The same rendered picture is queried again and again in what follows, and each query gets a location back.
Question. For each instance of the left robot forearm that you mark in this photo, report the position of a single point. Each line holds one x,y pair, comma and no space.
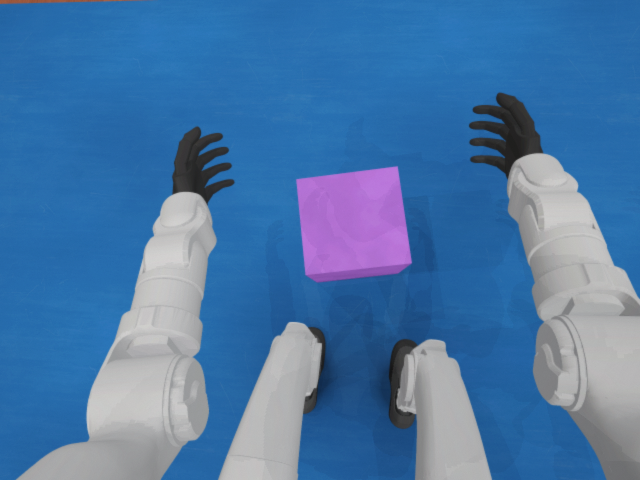
164,315

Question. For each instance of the right robot upper arm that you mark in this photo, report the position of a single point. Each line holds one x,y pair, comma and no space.
590,366

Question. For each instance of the robot right foot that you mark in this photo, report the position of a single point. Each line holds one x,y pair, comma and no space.
399,417

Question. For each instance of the right robot forearm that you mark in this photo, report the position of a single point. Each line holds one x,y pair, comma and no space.
571,266

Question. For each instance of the robot right thigh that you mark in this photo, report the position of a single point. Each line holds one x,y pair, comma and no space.
449,445

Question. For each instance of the robot right hand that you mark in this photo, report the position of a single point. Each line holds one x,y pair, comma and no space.
519,133

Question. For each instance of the left robot upper arm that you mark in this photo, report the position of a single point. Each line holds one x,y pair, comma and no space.
142,411

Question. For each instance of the carton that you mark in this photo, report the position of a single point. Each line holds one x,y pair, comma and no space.
353,225

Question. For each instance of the robot left hand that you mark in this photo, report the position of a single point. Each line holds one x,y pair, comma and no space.
188,175

